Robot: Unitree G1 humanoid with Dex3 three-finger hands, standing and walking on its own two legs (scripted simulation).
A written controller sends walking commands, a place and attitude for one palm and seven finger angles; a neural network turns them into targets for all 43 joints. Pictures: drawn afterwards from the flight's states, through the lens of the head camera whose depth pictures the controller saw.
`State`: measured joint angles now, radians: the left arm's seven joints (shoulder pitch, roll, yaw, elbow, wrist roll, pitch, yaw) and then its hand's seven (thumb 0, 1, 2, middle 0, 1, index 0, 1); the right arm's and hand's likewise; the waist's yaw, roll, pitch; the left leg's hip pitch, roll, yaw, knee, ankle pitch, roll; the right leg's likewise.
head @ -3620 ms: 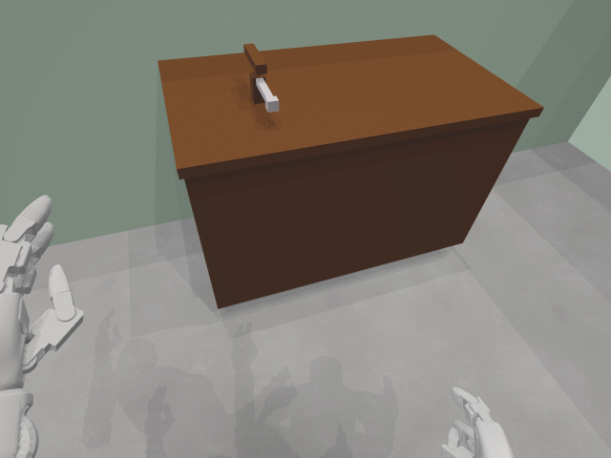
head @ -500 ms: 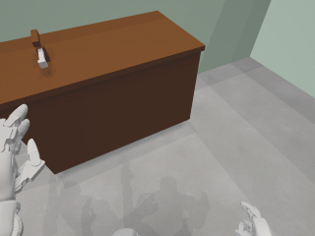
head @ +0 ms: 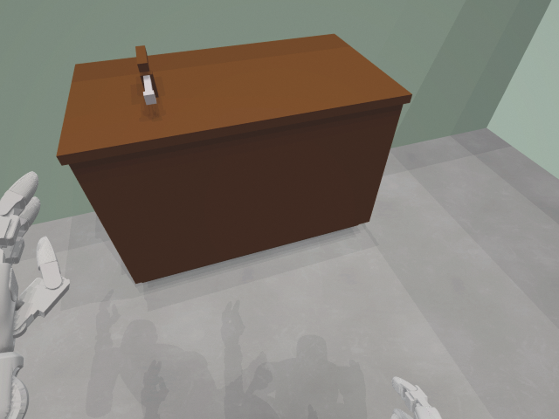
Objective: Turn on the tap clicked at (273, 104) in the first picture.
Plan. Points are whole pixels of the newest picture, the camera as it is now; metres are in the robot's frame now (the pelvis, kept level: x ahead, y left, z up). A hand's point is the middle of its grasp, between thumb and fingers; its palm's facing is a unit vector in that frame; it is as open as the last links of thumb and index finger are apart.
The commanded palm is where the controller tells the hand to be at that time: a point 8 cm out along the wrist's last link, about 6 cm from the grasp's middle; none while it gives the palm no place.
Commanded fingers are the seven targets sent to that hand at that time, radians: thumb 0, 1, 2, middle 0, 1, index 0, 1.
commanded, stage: take the last steps up to it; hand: left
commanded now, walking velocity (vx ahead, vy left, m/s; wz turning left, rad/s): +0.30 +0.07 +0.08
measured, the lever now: (149, 97) +0.88 +0.43 +0.02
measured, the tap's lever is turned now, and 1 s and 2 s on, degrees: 0 0 0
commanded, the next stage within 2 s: none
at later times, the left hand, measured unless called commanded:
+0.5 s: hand (53, 232) +0.27 +0.30 +0.17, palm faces +0.46 -0.81 -0.38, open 7.4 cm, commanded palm +0.20 +0.33 +0.18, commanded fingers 0.00 0.90 0.90 -0.20 -0.30 -0.20 -0.30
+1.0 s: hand (100, 184) +0.36 +0.28 +0.17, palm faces +0.43 -0.81 -0.40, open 7.4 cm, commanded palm +0.30 +0.32 +0.18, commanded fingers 0.00 0.90 0.90 -0.20 -0.30 -0.20 -0.30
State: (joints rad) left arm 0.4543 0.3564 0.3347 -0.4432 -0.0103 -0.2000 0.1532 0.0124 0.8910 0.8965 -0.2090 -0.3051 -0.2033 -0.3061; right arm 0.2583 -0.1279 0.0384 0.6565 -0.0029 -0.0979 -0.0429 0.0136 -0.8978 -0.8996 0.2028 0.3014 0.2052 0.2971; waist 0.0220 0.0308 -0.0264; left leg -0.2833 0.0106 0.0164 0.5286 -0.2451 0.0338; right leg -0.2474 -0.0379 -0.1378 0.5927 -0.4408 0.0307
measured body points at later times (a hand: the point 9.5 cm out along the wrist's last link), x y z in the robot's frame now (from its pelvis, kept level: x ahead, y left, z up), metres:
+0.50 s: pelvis +0.05 +0.04 +0.00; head +0.07 +0.06 +0.44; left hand +0.24 +0.34 +0.19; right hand +0.22 -0.19 -0.08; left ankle +0.07 +0.16 -0.74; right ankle +0.01 -0.07 -0.67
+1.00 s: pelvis +0.16 +0.04 +0.00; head +0.19 +0.04 +0.45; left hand +0.33 +0.32 +0.19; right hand +0.33 -0.22 -0.08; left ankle +0.22 +0.19 -0.70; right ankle +0.13 -0.06 -0.74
